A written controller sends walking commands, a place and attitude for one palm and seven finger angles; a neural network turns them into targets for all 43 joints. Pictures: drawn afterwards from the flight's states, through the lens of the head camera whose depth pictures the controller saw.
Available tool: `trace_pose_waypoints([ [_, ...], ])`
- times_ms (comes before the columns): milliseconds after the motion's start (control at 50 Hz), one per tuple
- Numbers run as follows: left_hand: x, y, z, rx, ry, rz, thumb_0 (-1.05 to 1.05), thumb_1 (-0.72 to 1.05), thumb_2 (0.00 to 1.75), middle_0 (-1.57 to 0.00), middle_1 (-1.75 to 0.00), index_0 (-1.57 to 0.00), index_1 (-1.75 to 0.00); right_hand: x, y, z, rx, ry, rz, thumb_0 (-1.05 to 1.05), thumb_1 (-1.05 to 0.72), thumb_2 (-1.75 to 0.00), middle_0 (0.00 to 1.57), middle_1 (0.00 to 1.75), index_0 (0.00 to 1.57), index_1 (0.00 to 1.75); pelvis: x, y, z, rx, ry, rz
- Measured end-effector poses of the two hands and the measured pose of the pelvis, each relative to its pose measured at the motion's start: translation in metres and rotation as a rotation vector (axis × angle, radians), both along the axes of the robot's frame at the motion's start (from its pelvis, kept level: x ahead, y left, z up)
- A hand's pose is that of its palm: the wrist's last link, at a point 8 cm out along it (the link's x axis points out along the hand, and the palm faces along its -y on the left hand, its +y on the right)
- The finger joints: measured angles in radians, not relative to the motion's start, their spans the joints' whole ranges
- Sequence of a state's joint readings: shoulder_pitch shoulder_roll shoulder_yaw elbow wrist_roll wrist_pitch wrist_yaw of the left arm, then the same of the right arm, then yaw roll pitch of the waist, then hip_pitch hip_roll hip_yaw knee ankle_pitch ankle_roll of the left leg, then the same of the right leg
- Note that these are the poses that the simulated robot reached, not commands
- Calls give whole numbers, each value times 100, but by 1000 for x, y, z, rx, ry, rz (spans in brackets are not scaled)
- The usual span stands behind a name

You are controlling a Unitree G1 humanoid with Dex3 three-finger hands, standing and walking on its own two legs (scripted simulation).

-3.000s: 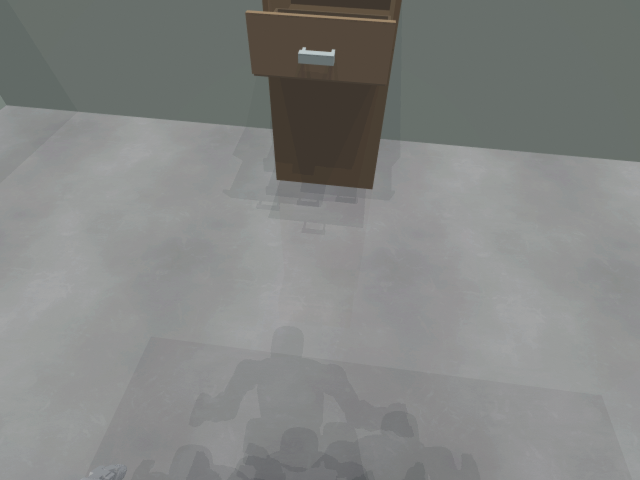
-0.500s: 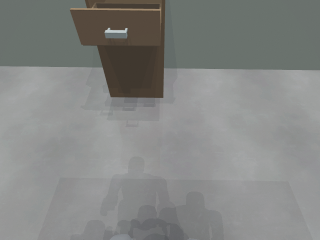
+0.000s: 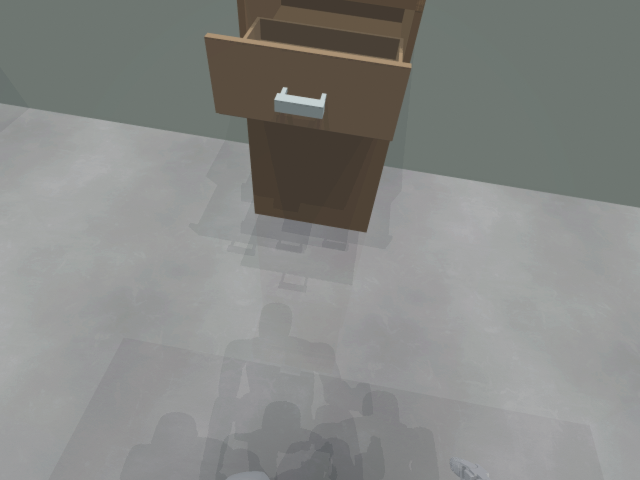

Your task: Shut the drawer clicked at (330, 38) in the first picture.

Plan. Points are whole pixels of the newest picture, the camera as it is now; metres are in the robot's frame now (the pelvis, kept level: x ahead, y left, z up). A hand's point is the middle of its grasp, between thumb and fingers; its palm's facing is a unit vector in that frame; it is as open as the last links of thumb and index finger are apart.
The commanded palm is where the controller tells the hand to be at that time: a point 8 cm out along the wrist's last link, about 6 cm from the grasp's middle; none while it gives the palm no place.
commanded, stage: walk to a spot facing it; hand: left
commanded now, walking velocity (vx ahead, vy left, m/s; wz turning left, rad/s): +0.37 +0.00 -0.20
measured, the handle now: (301, 100) +0.83 +0.14 +0.01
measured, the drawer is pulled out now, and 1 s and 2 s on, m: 0.30 0.30 0.30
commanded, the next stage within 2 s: take the last steps up to it in 0.22 s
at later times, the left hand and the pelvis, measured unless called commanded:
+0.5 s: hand (267, 339) +0.35 +0.12 -0.16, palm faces -0.12 -0.97 -0.21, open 7.4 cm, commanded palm none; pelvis +0.21 -0.04 -0.01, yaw -6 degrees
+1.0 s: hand (239, 358) +0.32 +0.17 -0.18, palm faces +0.01 -0.99 -0.12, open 7.4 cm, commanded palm none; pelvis +0.36 +0.00 +0.01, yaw -4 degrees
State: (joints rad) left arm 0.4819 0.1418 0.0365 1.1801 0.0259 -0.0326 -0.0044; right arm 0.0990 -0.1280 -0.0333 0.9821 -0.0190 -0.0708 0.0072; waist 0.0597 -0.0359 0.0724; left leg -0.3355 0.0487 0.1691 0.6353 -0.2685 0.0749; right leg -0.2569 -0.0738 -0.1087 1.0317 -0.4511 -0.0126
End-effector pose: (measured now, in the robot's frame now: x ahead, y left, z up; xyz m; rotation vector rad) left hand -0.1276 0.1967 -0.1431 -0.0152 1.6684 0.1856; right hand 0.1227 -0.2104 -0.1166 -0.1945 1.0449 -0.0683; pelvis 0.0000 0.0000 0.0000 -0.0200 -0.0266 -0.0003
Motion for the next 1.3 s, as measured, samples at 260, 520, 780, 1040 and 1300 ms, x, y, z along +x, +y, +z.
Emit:
trace_pose_waypoints([
  [260, 282, 38, 14, 68, -394, -167, 1, 91, 90, -19, -30, -19, -30, -46, -21, 4, -49, 293, -227, -2, -94, -90, 20, 29, 20, 29, 109, 4, 18, 24, 0, -60],
  [520, 476, -26, 14, 90, -578, -324, 0, 91, 90, -19, -30, -20, -30, -32, -21, -33, 101, 557, -362, 0, -91, -90, 20, 30, 20, 29, 216, -45, -6, 21, -19, -100],
  [780, 456, -11, 19, 92, -406, -193, -1, 93, 90, -20, -30, -20, -30, 164, -62, -7, 17, 261, -226, 2, -94, -90, 20, 29, 19, 29, 290, -42, 17, -4, 9, -64],
  [1040, 461, 24, -1, 21, -174, -136, 1, 91, 90, -20, -30, -20, -30, 270, -23, 7, -52, 154, -191, 0, -93, -90, 20, 29, 20, 29, 371, -1, 14, 3, -4, -66],
  [1300, 627, 14, 18, 88, -372, -222, 1, 93, 90, -19, -30, -20, -30, 235, 8, -7, 81, 434, -291, 0, -91, -90, 20, 30, 20, 29, 442, -19, 19, 31, -7, -74],
])
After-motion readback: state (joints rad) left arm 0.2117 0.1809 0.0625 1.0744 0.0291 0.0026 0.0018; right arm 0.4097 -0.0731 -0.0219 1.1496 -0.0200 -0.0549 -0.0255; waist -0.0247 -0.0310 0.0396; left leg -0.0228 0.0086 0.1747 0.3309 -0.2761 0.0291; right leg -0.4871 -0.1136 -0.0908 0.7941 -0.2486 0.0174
